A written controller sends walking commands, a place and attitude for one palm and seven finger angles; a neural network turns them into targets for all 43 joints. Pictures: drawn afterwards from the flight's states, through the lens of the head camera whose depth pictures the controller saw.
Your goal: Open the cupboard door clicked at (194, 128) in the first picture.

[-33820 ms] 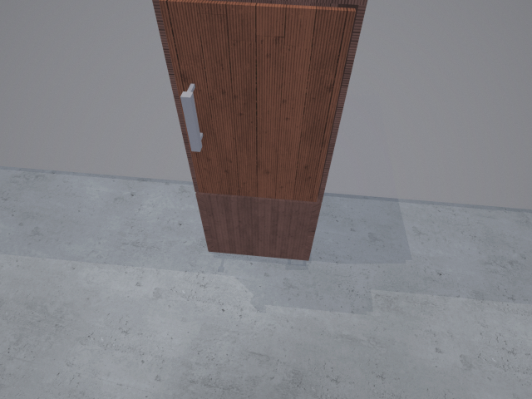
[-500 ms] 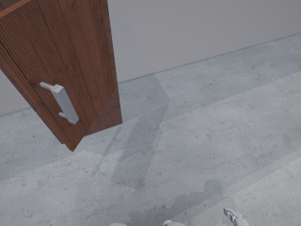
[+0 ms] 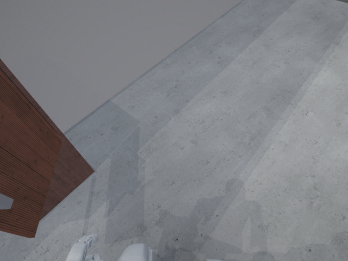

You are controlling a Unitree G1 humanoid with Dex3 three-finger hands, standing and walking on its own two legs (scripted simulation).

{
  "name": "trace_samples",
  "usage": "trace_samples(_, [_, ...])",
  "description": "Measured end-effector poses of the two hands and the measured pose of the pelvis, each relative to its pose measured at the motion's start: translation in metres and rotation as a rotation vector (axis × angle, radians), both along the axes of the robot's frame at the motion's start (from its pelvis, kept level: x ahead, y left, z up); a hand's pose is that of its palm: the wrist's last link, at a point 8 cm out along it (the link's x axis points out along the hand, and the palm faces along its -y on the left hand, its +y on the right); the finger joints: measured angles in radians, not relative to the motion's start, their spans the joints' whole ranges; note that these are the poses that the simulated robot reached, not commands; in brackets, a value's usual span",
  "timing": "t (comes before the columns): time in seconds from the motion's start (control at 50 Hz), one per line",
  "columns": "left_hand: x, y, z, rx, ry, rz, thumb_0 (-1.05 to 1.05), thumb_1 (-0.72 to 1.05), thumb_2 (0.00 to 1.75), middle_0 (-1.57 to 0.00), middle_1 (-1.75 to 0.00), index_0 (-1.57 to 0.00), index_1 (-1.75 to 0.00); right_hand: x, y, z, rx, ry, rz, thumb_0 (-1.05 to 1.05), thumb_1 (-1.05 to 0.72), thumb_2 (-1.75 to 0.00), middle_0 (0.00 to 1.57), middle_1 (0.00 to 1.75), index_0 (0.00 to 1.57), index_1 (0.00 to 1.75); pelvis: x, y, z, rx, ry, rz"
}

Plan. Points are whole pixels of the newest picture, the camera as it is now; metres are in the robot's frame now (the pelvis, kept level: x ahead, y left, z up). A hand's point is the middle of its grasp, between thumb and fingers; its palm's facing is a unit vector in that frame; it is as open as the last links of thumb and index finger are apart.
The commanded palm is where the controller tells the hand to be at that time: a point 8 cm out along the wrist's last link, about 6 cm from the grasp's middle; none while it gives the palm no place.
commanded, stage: walk to a spot facing it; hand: left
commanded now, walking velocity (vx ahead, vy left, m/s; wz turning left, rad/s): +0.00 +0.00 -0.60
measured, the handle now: out of the picture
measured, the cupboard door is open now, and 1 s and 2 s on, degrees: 44 44 44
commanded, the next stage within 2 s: turn to face it in 1.60 s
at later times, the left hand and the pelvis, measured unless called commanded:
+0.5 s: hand (110, 230) +0.21 +0.20 -0.16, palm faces -0.26 -0.95 -0.16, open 7.4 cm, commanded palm none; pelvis +0.09 +0.02 +0.01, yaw -18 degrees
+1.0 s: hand (180, 171) +0.38 +0.00 -0.15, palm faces -0.50 -0.84 -0.23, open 7.3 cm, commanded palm none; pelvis +0.23 -0.13 +0.01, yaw -33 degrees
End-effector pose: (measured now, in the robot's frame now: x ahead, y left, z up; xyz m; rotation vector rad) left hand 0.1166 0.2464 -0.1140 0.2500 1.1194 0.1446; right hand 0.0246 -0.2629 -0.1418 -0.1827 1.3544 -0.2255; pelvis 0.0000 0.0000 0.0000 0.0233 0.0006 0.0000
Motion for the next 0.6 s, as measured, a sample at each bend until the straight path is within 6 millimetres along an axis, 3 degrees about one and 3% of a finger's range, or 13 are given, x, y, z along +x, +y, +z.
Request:
trace_samples(0.14, [-0.002,-0.010,-0.005,-0.033,0.072,-0.046,0.01,0.91,0.90,-0.20,-0.30,-0.20,-0.30,0.028,0.009,0.012,0.012,-0.113,-0.051,0.01,-0.91,-0.90,0.20,0.30,0.20,0.30,0.009,0.003,0.006,0.004,0.016,-0.079])
trace_samples(0.26, [-0.001,0.007,-0.021,-0.068,0.114,-0.042,0.01,0.90,0.90,-0.20,-0.30,-0.20,-0.30,0.049,0.028,0.019,-0.012,-0.175,-0.061,0.01,-0.90,-0.90,0.20,0.30,0.20,0.30,0.027,0.020,0.000,-0.019,0.032,-0.136])
trace_samples(0.32, [0.008,0.018,-0.030,-0.078,0.150,-0.059,0.01,0.91,0.90,-0.20,-0.30,-0.20,-0.30,0.048,0.037,0.021,-0.040,-0.195,-0.077,0.00,-0.90,-0.90,0.20,0.30,0.20,0.30,0.040,0.028,-0.004,-0.039,0.040,-0.171])
trace_samples(0.46, [0.072,0.011,-0.021,-0.090,0.156,-0.183,0.01,0.91,0.90,-0.20,-0.29,-0.20,-0.30,0.008,0.049,0.035,-0.048,-0.078,-0.200,0.00,-0.90,-0.90,0.20,0.30,0.20,0.30,0.078,0.024,0.010,-0.048,0.038,-0.275])
trace_samples(0.54, [0.124,-0.017,-0.021,-0.091,0.140,-0.275,0.01,0.91,0.90,-0.19,-0.29,-0.19,-0.29,-0.021,0.056,0.031,-0.023,0.014,-0.299,0.00,-0.90,-0.90,0.20,0.30,0.20,0.30,0.099,0.013,0.008,-0.044,0.031,-0.338])
trace_samples(0.6, [0.169,-0.051,-0.023,-0.094,0.120,-0.358,0.01,0.91,0.90,-0.19,-0.29,-0.19,-0.29,-0.042,0.061,0.023,0.011,0.089,-0.380,0.00,-0.90,-0.90,0.20,0.30,0.20,0.30,0.117,-0.001,0.003,-0.035,0.025,-0.382])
